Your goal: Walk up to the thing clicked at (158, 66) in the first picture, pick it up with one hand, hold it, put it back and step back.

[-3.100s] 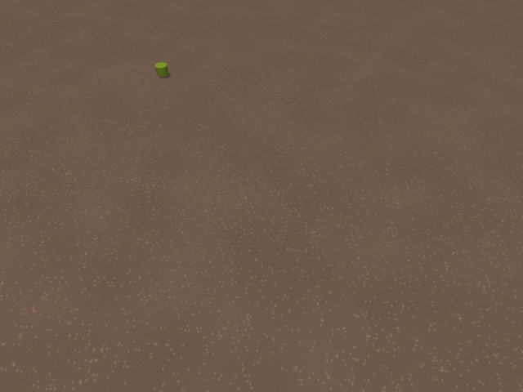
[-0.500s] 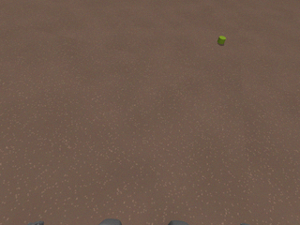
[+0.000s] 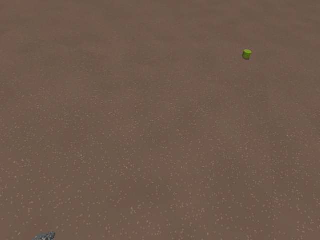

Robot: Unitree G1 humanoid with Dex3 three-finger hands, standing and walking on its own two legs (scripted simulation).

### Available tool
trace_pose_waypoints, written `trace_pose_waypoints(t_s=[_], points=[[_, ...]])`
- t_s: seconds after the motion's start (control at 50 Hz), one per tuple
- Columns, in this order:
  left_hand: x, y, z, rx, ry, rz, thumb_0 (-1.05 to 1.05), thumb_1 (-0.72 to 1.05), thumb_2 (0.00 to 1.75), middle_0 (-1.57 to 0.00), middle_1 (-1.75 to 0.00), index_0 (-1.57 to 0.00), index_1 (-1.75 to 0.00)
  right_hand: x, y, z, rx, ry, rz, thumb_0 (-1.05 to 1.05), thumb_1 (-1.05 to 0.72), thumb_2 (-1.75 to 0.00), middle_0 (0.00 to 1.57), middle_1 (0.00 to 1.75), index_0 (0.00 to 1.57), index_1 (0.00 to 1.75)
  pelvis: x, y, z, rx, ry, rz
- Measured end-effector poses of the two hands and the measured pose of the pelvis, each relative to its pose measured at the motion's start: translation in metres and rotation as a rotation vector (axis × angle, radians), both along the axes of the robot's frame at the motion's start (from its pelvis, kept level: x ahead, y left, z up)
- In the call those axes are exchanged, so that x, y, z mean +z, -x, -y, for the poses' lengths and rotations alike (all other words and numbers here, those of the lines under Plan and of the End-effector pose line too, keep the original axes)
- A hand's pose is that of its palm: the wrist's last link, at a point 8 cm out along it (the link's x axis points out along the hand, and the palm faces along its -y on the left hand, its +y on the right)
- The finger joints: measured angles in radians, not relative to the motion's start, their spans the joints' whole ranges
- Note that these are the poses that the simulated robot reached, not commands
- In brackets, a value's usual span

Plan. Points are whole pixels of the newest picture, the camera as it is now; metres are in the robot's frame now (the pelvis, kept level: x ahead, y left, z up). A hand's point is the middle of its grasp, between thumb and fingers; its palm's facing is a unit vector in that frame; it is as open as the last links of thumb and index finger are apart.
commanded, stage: walk up
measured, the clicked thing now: (246, 53) +2.22 -1.03 -0.74
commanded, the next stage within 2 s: stand in 0.02 s
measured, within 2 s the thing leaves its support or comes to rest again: neither
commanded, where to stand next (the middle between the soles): +0.07 -0.02 m, yaw -3 degrees
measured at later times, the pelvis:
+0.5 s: pelvis +0.00 -0.01 +0.01, yaw -2 degrees
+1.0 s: pelvis +0.02 -0.02 +0.01, yaw -2 degrees
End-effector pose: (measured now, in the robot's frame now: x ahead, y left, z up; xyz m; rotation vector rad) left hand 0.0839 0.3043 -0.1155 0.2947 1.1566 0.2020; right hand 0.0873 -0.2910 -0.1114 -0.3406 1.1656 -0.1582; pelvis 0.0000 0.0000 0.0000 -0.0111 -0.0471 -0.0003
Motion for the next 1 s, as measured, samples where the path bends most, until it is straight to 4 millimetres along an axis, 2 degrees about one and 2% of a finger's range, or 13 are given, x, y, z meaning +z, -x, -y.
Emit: trace_pose_waypoints(t_s=[0.22, 0.52, 0.66, 1.0], points=[[0.000, 0.008, 0.008, -0.011, 0.002, -0.059, 0.01, 0.90, 0.90, -0.20, -0.30, -0.20, -0.30, 0.005, 0.003, 0.009, -0.043, 0.006, -0.005, 0.00, -0.90, -0.90, 0.20, 0.30, 0.21, 0.30, 0.006, -0.002, 0.002, -0.019, -0.004, 0.010], [0.004, 0.013, 0.015, -0.022, -0.014, -0.095, 0.00, 0.90, 0.90, -0.20, -0.30, -0.20, -0.30, -0.003, 0.024, 0.018, -0.078, -0.011, -0.070, 0.00, -0.90, -0.90, 0.20, 0.30, 0.21, 0.30, 0.008, -0.002, 0.010, -0.026, -0.009, -0.001], [0.005, 0.009, 0.018, -0.020, -0.019, -0.109, 0.01, 0.90, 0.90, -0.20, -0.30, -0.20, -0.30, -0.005, 0.029, 0.021, -0.088, -0.014, -0.102, 0.00, -0.90, -0.90, 0.20, 0.30, 0.21, 0.30, 0.008, -0.007, 0.014, -0.028, -0.010, -0.011], [0.007, -0.017, 0.028, -0.021, -0.007, -0.066, 0.00, 0.90, 0.90, -0.20, -0.30, -0.20, -0.30, -0.002, 0.004, 0.027, -0.071, -0.008, -0.060, 0.00, -0.90, -0.90, 0.20, 0.30, 0.21, 0.30, 0.009, -0.018, 0.020, -0.029, -0.010, -0.013]])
